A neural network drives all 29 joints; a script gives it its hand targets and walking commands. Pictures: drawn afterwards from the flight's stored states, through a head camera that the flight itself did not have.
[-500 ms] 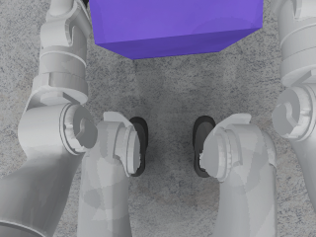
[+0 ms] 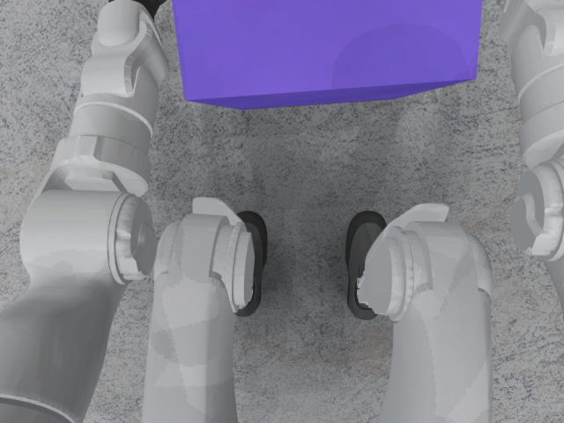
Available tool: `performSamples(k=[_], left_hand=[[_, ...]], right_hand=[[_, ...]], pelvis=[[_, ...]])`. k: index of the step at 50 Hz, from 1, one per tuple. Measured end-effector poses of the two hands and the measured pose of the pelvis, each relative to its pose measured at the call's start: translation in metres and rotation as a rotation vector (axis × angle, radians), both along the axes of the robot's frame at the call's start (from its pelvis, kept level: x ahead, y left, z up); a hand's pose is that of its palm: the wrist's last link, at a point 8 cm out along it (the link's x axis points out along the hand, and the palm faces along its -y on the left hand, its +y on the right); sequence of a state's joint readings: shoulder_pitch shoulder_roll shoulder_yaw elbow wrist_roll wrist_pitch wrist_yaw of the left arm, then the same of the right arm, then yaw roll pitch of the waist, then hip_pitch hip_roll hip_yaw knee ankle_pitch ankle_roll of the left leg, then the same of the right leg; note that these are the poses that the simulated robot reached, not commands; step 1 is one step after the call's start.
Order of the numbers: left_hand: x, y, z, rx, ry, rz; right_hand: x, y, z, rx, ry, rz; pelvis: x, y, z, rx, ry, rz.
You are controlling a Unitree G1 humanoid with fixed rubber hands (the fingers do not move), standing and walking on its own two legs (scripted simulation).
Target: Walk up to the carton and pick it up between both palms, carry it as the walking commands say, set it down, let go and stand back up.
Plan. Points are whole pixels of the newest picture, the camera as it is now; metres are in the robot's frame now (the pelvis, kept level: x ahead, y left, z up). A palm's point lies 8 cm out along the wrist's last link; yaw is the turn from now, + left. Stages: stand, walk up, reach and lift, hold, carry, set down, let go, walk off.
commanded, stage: set down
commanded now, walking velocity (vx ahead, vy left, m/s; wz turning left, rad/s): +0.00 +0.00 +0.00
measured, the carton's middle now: (316, 4) +0.55 -0.02 -0.23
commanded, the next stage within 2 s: let go in 1.60 s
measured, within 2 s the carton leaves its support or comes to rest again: neither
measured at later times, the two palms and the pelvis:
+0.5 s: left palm out of the picture +0.54 +0.20 -0.10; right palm out of the picture +0.56 -0.24 -0.10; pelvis +0.00 +0.00 +0.02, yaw +0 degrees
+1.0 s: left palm out of the picture +0.54 +0.21 +0.06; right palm out of the picture +0.57 -0.25 +0.06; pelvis +0.01 +0.00 +0.15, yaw -1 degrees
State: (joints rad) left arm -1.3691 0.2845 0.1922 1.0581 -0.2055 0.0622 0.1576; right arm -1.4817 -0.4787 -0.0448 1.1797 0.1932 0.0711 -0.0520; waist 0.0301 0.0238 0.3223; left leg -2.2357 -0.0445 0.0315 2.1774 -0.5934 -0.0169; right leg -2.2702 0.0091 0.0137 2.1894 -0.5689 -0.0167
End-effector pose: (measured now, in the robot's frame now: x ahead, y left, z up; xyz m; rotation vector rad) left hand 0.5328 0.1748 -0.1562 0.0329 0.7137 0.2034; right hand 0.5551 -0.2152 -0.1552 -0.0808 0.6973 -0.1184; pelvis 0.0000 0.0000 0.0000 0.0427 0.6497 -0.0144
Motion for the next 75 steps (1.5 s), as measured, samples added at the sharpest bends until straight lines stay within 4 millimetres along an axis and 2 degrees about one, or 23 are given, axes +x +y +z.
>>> performSamples(k=[7, 15, 19, 23, 44, 56, 69, 75], left_hand=[[-0.002, 0.016, 0.003, 0.009, -0.003, 0.012], [-0.001, 0.024, 0.007, 0.009, -0.018, 0.017], [0.001, 0.026, 0.019, 0.014, -0.046, 0.014], [0.005, 0.025, 0.042, 0.019, -0.067, 0.012], [0.006, 0.033, 0.179, 0.005, -0.087, 0.019], [0.004, 0.036, 0.249, 0.005, -0.091, 0.007], [0.002, 0.037, 0.33, 0.004, -0.101, 0.006], [0.0, 0.034, 0.354, 0.005, -0.082, -0.001]], right_hand=[[-0.001, -0.014, 0.003, -0.005, -0.002, -0.008], [0.001, -0.022, 0.008, -0.006, -0.014, -0.001], [0.005, -0.024, 0.02, -0.007, -0.041, 0.004], [0.009, -0.028, 0.042, -0.014, -0.059, 0.011], [0.012, -0.037, 0.178, 0.006, -0.052, 0.032], [0.014, -0.041, 0.246, 0.013, -0.048, 0.052], [0.014, -0.043, 0.33, 0.02, -0.059, 0.069], [0.011, -0.043, 0.355, 0.013, -0.036, 0.076]], pelvis=[[-0.001, 0.0, 0.0, 0.0, 0.004, 0.002], [-0.002, -0.001, 0.0, 0.002, 0.001, 0.001], [-0.001, -0.002, 0.003, 0.001, 0.002, 0.0], [0.0, -0.002, 0.014, 0.001, 0.012, 0.0], [0.007, -0.004, 0.118, 0.0, 0.164, -0.011], [0.018, -0.006, 0.181, -0.004, 0.18, -0.012], [0.032, -0.006, 0.254, -0.005, 0.151, -0.016], [0.039, -0.005, 0.279, -0.008, 0.132, -0.018]])
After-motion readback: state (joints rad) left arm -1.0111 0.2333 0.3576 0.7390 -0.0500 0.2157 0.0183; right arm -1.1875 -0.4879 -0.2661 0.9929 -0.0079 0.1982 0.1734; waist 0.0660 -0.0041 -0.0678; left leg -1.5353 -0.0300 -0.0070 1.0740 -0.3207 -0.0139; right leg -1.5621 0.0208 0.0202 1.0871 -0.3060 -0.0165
